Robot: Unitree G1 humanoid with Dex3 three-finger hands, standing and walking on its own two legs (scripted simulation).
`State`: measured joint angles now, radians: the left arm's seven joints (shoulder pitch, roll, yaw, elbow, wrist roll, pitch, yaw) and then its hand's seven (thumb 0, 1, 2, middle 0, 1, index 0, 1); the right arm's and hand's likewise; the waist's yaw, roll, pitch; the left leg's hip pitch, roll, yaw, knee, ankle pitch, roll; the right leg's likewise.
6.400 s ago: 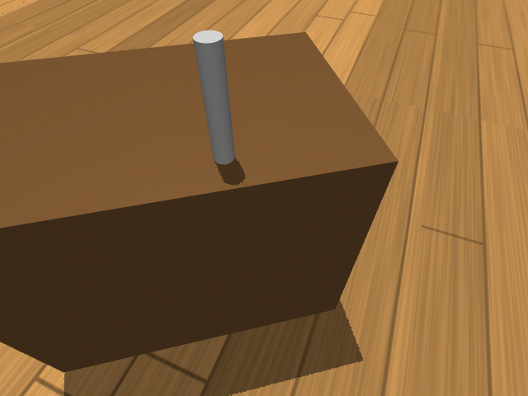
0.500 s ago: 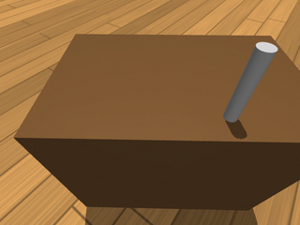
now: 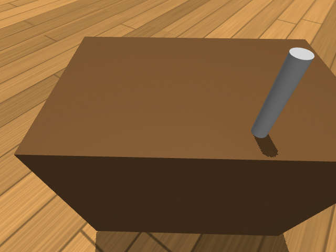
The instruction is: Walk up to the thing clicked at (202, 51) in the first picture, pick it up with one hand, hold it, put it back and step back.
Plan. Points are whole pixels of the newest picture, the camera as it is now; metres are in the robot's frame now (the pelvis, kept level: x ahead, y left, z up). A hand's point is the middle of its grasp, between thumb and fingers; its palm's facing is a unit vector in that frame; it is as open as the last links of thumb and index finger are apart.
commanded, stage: stand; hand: right
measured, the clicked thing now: (276, 100) +0.42 -0.24 +0.14
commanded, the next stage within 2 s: rise first in 0.02 s
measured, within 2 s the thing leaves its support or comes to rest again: neither
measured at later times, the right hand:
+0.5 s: hand (281, 236) +0.18 -0.26 -0.09, palm faces +0.23 +0.91 -0.35, open 13.8 cm
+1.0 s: hand (312, 212) +0.19 -0.27 +0.05, palm faces +0.33 +0.86 -0.39, open 17.7 cm
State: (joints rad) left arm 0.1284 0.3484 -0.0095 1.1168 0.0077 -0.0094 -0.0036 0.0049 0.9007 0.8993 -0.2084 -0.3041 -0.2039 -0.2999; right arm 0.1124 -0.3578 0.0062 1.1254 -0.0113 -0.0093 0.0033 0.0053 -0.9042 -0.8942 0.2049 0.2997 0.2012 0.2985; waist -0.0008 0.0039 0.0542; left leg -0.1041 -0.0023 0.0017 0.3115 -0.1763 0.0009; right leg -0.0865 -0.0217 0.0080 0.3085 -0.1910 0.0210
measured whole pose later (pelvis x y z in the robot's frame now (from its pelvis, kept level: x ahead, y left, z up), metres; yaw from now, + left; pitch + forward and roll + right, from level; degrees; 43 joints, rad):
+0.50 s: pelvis +0.00 +0.00 -0.01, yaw +0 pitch +2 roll +0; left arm 0.14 0.25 0.09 0.76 -0.05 -0.06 0.07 0.00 0.18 0.23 -0.06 -0.06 -0.06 -0.05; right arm 0.20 -0.31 -0.14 0.60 0.05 -0.06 -0.07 0.01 -0.14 -0.24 0.07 0.06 0.06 0.06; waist -0.01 -0.02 -0.02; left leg -0.22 0.00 0.01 0.41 -0.22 0.00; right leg -0.21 -0.02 0.02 0.43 -0.24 0.02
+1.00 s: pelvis +0.01 -0.01 -0.01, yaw -1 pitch -3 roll +0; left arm 0.25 0.24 0.14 0.63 -0.03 -0.05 0.06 -0.01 -0.52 0.03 -0.07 -0.05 -0.06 -0.05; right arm 0.45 -0.31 -0.24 -0.08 0.06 -0.11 -0.05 -0.01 0.58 -0.03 0.04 0.06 0.05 0.06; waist -0.05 -0.05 0.03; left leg -0.12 0.02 0.02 0.41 -0.24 -0.01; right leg -0.11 0.00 0.02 0.40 -0.25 0.01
